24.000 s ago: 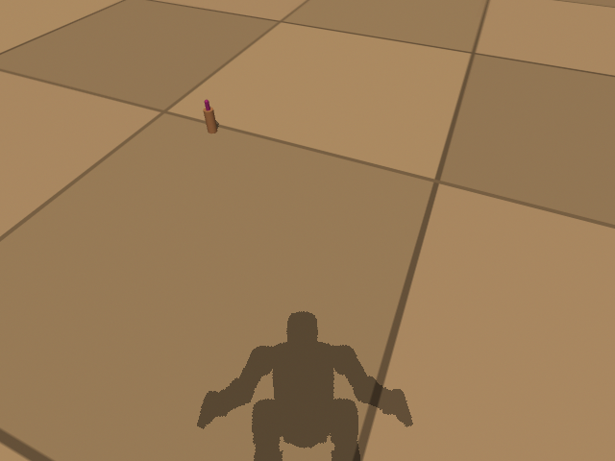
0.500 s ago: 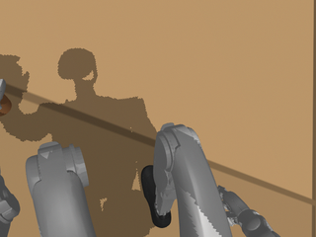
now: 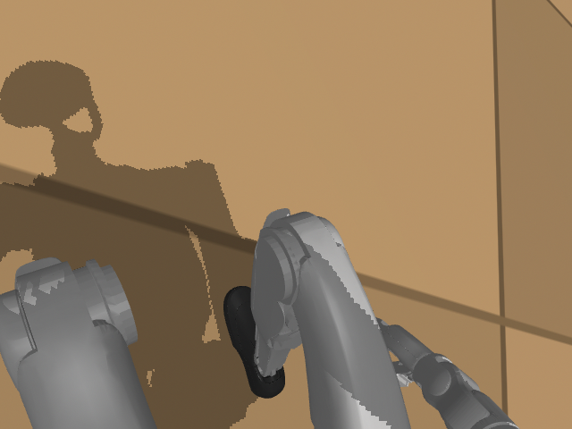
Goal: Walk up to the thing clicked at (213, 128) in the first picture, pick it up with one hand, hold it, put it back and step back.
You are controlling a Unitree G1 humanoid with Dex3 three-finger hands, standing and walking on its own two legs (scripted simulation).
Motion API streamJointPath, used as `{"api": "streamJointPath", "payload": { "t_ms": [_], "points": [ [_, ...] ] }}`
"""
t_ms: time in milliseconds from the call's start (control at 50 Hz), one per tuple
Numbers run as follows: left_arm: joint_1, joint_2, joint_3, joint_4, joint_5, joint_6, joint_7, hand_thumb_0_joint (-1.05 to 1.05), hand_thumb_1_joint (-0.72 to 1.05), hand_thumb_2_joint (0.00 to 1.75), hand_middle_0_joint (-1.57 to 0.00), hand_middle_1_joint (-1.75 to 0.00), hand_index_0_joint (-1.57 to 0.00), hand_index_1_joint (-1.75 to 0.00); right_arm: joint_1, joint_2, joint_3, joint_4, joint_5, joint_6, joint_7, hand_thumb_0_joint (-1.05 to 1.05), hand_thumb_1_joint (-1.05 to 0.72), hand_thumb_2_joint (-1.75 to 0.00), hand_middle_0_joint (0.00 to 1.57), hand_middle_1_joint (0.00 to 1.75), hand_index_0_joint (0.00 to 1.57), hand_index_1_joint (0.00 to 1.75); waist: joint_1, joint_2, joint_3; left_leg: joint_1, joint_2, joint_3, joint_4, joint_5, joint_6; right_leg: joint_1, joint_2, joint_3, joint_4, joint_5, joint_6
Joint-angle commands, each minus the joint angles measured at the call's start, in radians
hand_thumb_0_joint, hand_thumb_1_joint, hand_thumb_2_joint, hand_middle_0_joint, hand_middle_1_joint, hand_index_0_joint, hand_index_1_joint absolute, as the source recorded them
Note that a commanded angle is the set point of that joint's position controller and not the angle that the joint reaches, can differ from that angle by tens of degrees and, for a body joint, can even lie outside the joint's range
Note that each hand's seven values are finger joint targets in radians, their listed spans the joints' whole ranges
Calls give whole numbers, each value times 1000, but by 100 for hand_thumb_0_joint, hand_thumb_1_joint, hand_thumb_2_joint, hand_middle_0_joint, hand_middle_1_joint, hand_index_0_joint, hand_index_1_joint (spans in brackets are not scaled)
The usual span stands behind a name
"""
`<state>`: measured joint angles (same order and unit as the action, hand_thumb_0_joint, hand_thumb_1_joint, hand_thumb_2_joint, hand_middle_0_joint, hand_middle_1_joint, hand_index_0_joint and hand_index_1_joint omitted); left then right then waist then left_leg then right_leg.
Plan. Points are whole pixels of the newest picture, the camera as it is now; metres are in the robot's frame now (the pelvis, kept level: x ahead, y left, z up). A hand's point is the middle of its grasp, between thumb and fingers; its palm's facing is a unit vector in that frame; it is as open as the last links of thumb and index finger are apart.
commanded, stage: lower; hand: left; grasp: from the side
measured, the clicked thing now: out of the picture +0.45 +0.33 -0.15
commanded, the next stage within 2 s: loosen in 0.68 s
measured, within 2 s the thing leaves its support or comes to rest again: rests again in 1.70 s
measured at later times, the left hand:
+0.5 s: hand out of the picture +0.45 +0.32 -0.17, palm faces +0.42 -0.91 -0.03, open 7.8 cm
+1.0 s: hand out of the picture +0.45 +0.31 -0.17, palm faces +0.44 -0.90 +0.00, open 7.9 cm
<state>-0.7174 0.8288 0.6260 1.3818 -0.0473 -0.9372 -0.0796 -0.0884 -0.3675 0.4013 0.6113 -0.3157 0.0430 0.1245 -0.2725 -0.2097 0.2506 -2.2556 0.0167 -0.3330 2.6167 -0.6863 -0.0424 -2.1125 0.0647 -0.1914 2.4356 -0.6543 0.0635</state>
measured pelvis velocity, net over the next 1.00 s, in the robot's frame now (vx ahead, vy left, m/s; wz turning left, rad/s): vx -0.01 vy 0.01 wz -0.05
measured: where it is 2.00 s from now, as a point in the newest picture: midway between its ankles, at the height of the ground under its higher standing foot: (189, 394)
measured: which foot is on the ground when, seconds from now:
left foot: down 0.00-1.00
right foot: down 0.00-1.00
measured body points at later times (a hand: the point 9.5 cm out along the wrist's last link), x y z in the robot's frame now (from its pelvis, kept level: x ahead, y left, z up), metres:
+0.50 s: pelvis +0.00 +0.01 +0.00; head +0.24 +0.17 +0.33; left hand +0.42 +0.36 -0.16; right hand +0.14 -0.26 -0.04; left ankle +0.08 +0.13 -0.25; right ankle +0.13 -0.12 -0.25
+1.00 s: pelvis -0.01 +0.01 +0.00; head +0.23 +0.19 +0.33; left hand +0.42 +0.36 -0.17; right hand +0.15 -0.24 -0.04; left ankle +0.08 +0.13 -0.25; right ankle +0.13 -0.12 -0.25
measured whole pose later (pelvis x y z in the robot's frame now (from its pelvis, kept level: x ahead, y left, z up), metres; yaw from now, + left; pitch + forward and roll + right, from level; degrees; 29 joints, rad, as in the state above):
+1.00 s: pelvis -0.01 +0.01 +0.00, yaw -3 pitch +12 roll -17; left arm -0.72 0.92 0.59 1.48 -0.07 -1.05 0.00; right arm -0.17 -0.37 0.53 0.54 -0.37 0.04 0.13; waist -0.27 -0.29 0.32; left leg -2.22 0.03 -0.40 2.66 -0.70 -0.02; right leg -2.06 0.10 -0.24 2.41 -0.63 0.09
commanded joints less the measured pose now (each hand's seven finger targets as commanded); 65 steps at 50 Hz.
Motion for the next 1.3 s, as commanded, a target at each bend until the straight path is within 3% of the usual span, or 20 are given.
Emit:
{"api": "streamJointPath", "payload": {
  "t_ms": [0,60,180,240,280,340,380,400,460,540,640,760,780,820,880,940,1000,1060,1200,1280],
  "points": [
    [-251,235,10,-155,-35,-104,14,0,35,120,-123,-136,-125,-134,77,-335,-87,-29,-4,12,-17,0,-91,-90,20,30,20,30,-68,504,-633,422,59,106,-279,151,22,314,29,-104,-194,224,-67],
    [-254,259,24,-143,-40,-118,28,0,34,121,-125,-138,-128,-136,71,-340,-75,-33,-9,11,-16,0,-91,-90,20,30,20,30,-76,497,-634,423,62,101,-274,131,23,326,34,-112,-198,212,-65],
    [-266,332,25,-145,-11,-157,44,0,38,122,-126,-138,-128,-136,30,-347,-52,-39,-25,12,-20,0,-91,-90,20,30,20,30,-77,543,-599,424,69,95,-275,113,20,318,39,-117,-189,200,-67],
    [-262,322,28,-144,-15,-166,55,0,38,123,-123,-137,-126,-135,26,-356,-45,-43,-34,14,-20,0,-90,-90,20,30,20,30,-89,568,-602,465,74,83,-280,148,12,325,41,-127,-182,228,-65],
    [-248,339,40,-143,-16,-165,59,0,37,122,-124,-136,-126,-135,21,-360,-44,-44,-34,15,-21,0,-91,-90,20,30,20,30,-81,568,-595,462,76,80,-279,149,12,323,43,-130,-182,227,-67],
    [-222,325,25,-122,-9,-158,60,0,36,122,-123,-136,-125,-135,19,-356,-37,-43,-40,18,-22,0,-91,-90,20,30,20,30,-87,556,-608,467,78,78,-265,179,13,341,45,-131,-182,257,-63],
    [-251,308,-2,-133,-4,-158,59,0,36,124,-125,-138,-127,-137,-2,-365,-39,-55,-40,18,-24,0,-91,-90,20,30,20,30,-97,569,-569,473,80,68,-282,164,9,302,43,-143,-175,239,-66],
    [-237,328,8,-134,-2,-157,60,0,34,123,-126,-139,-129,-137,2,-366,-37,-48,-40,18,-23,0,-91,-90,20,30,20,30,-90,575,-575,476,81,67,-282,163,8,308,46,-142,-175,237,-68],
    [-238,299,-7,-117,-14,-155,60,0,38,124,-125,-138,-127,-137,3,-363,-31,-59,-41,19,-22,0,-90,-90,20,30,20,30,-99,535,-566,445,78,68,-269,151,16,328,50,-145,-187,239,-62],
    [-240,313,1,-111,-21,-164,71,0,38,124,-125,-137,-127,-136,2,-366,-23,-63,-41,18,-19,0,-90,-90,20,30,20,30,-101,534,-574,444,78,60,-270,138,16,339,53,-153,-187,230,-62],
    [-258,316,-15,-107,-14,-181,83,0,45,126,-125,-138,-127,-136,-23,-365,-15,-68,-46,16,-20,0,-89,-90,20,30,20,30,-104,537,-543,443,81,54,-269,138,15,321,55,-156,-183,230,-62],
    [-245,309,-33,-70,-5,-186,89,0,41,125,-125,-137,-127,-136,-31,-369,-10,-75,-49,20,-20,0,-89,-90,20,30,20,30,-116,529,-513,446,87,44,-280,112,13,297,59,-167,-184,204,-64],
    [-256,311,-34,-76,-5,-188,90,0,43,117,-131,-134,-133,-133,-33,-369,-8,-74,-50,21,-20,0,-90,-90,20,30,20,30,-117,529,-507,441,88,41,-284,107,13,295,58,-168,-185,199,-63],
    [-255,321,-28,-75,-11,-192,94,0,28,101,-119,-118,-123,-117,-30,-373,-4,-73,-49,21,-19,0,-91,-89,20,30,20,30,-117,537,-511,449,87,36,-286,110,12,302,60,-170,-182,205,-62],
    [-270,297,-38,-84,-30,-200,86,0,21,77,-104,-98,-107,-95,-43,-366,0,-87,-48,16,-20,0,-91,-89,20,30,20,30,-119,512,-511,432,85,43,-273,102,19,308,62,-166,-194,202,-60],
    [-246,312,-26,-70,-30,-203,84,0,8,62,-96,-87,-99,-84,-40,-367,2,-83,-49,14,-20,0,-91,-89,20,30,20,30,-113,508,-520,428,85,43,-270,94,21,322,65,-168,-197,199,-58],
    [-251,310,-42,-75,-21,-202,79,0,-6,50,-83,-71,-85,-67,-48,-368,1,-82,-50,16,-23,0,-92,-89,20,30,20,30,-112,523,-508,441,89,38,-275,113,16,300,63,-170,-187,208,-62],
    [-204,302,-31,-33,-23,-187,76,0,-21,37,-61,-52,-63,-50,-39,-368,0,-82,-47,21,-24,0,-91,-90,20,30,20,30,-106,520,-499,438,89,35,-288,99,14,302,66,-175,-190,196,-64],
    [-178,278,-29,-44,-40,-169,68,0,-35,24,-44,-35,-45,-34,-37,-366,2,-94,-45,30,-26,0,-92,-90,20,30,20,30,-97,509,-522,458,90,35,-279,171,13,334,68,-174,-191,251,-63],
    [-222,300,-32,-67,-40,-177,73,0,-42,16,-32,-24,-33,-23,-40,-363,9,-98,-42,29,-24,0,-92,-90,20,30,20,30,-107,501,-499,416,89,35,-278,115,21,323,69,-176,-200,211,-63]
  ]
}}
